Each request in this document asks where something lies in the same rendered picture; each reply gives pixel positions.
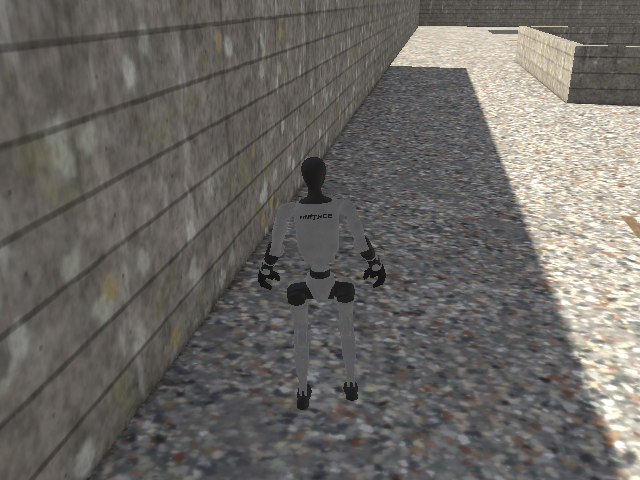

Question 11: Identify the left robot hand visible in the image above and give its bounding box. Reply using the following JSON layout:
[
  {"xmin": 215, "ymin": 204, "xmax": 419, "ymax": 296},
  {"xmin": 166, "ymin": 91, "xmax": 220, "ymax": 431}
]
[{"xmin": 258, "ymin": 270, "xmax": 280, "ymax": 290}]

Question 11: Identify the robot head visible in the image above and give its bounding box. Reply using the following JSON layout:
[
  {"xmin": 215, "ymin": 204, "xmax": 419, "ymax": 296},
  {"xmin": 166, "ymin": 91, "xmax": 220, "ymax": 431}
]
[{"xmin": 299, "ymin": 157, "xmax": 332, "ymax": 204}]

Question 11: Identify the right robot hand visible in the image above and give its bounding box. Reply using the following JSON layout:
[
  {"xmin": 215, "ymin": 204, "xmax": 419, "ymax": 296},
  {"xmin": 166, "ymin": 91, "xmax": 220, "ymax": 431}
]
[{"xmin": 363, "ymin": 264, "xmax": 386, "ymax": 288}]

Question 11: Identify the left robot forearm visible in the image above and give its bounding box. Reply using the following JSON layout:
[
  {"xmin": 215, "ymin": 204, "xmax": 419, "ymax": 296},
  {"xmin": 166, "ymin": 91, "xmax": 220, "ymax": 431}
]
[{"xmin": 260, "ymin": 242, "xmax": 279, "ymax": 275}]

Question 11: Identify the robot right foot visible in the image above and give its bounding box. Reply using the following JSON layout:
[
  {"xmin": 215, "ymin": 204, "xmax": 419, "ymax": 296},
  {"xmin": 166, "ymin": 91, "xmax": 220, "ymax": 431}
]
[{"xmin": 343, "ymin": 382, "xmax": 358, "ymax": 401}]

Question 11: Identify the right robot upper arm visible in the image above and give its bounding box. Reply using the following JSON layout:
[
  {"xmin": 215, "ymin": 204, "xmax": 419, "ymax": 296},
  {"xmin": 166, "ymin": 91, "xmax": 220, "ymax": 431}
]
[{"xmin": 336, "ymin": 199, "xmax": 369, "ymax": 253}]

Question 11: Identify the left robot upper arm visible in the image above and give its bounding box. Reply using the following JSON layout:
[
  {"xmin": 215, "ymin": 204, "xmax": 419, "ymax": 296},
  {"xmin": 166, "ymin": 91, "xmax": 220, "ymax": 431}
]
[{"xmin": 269, "ymin": 202, "xmax": 295, "ymax": 257}]

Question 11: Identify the right robot forearm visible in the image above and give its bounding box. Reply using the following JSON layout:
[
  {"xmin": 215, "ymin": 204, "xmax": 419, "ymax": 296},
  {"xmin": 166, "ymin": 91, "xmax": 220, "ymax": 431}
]
[{"xmin": 360, "ymin": 236, "xmax": 382, "ymax": 271}]

